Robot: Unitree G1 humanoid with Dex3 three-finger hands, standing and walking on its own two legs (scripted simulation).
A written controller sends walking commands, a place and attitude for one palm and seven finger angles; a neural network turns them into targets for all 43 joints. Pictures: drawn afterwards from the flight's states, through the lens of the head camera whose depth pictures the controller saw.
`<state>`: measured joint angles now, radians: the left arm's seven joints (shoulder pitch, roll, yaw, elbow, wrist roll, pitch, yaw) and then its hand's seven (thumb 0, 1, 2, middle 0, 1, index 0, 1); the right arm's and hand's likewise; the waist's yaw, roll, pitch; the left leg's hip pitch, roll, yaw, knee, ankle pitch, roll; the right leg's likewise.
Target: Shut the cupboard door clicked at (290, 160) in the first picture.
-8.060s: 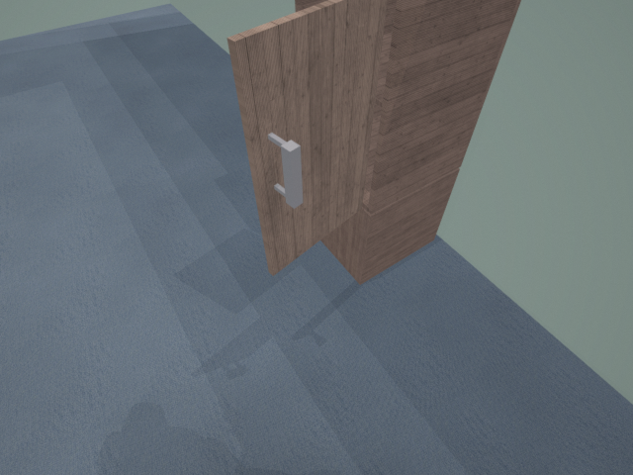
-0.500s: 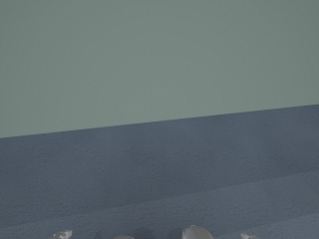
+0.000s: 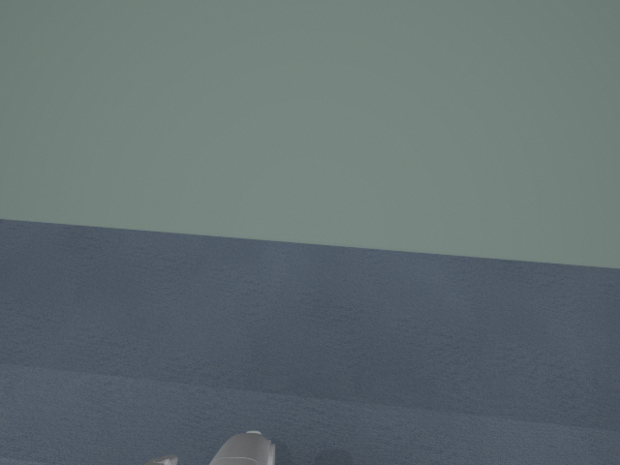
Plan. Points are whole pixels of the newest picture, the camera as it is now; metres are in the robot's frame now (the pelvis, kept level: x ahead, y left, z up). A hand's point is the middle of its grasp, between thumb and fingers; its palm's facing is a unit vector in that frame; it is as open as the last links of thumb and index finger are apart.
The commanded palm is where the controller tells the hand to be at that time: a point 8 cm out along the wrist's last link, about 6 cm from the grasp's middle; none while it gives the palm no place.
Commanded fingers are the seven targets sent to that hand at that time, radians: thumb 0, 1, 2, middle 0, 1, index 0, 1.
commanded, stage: walk to a spot facing it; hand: left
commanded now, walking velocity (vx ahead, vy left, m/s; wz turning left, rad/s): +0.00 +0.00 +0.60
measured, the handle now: out of the picture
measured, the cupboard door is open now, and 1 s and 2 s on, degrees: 100 100 100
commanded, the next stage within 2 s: none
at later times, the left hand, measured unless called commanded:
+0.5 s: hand out of the picture +0.07 +0.26 -0.16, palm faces +0.28 -0.93 -0.22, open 7.4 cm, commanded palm none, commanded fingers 0.00 0.90 0.90 -0.20 -0.30 -0.20 -0.30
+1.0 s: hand out of the picture +0.01 +0.16 -0.17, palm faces +0.63 -0.75 -0.22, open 7.4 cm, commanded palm none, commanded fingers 0.00 0.90 0.90 -0.20 -0.30 -0.20 -0.30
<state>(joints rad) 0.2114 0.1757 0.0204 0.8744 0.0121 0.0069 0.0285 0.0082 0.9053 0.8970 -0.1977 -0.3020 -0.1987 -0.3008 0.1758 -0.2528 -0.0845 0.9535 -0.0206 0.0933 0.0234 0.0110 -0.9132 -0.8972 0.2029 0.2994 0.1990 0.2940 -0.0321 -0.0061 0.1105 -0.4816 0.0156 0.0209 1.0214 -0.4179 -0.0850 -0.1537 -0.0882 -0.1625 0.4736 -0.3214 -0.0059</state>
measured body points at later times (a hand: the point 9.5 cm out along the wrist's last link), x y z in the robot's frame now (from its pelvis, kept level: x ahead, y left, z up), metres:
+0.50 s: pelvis +0.02 +0.03 +0.00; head +0.06 +0.06 +0.45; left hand +0.05 +0.31 -0.14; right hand +0.16 -0.20 -0.13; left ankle +0.01 +0.12 -0.74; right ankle +0.07 -0.15 -0.68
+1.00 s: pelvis +0.16 +0.04 +0.00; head +0.20 +0.07 +0.44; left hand -0.02 +0.20 -0.15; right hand +0.41 -0.11 -0.14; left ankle +0.16 +0.21 -0.69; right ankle +0.11 -0.12 -0.74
